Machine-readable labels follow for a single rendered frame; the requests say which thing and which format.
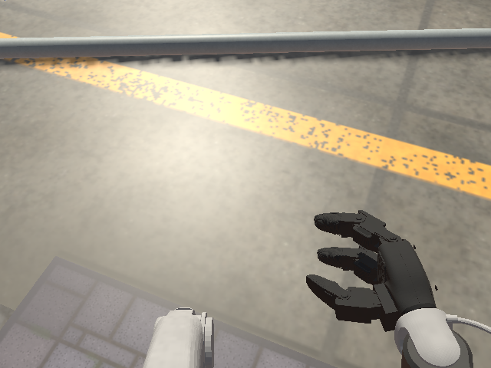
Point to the robot right forearm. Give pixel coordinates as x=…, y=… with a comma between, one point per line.
x=425, y=340

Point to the right robot hand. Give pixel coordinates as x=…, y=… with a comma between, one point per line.
x=400, y=283

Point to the left robot thigh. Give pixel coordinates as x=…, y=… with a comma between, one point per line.
x=182, y=339

